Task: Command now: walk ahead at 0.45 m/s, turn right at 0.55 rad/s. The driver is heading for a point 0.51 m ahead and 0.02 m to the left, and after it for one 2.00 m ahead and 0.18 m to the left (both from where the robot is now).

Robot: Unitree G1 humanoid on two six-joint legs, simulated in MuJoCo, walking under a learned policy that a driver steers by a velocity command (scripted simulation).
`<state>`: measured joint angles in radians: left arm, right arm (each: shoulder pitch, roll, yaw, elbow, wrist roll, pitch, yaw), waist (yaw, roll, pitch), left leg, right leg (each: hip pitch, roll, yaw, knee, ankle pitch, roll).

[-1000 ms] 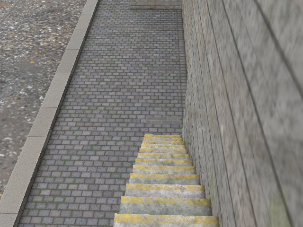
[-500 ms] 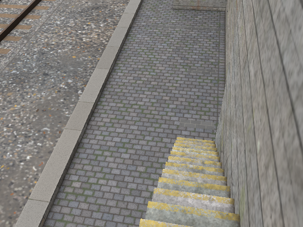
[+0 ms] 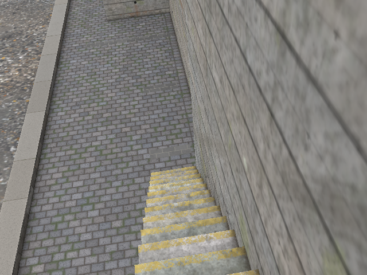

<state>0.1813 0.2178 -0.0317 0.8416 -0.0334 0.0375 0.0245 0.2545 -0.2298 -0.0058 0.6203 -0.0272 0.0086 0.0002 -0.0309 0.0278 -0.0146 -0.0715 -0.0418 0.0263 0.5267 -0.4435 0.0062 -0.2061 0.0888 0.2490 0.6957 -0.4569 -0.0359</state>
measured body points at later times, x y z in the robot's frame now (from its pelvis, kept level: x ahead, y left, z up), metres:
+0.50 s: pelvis +0.08 +0.02 -0.07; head +0.08 -0.02 +0.38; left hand +0.11 +0.28 -0.19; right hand +0.14 -0.28 -0.20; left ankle +0.19 +0.18 -0.78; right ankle -0.06 -0.12 -0.72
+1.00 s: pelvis +0.24 +0.01 -0.25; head +0.20 -0.02 +0.20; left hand +0.26 +0.26 -0.38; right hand +0.28 -0.25 -0.40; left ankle +0.15 +0.18 -0.84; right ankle +0.25 -0.13 -0.93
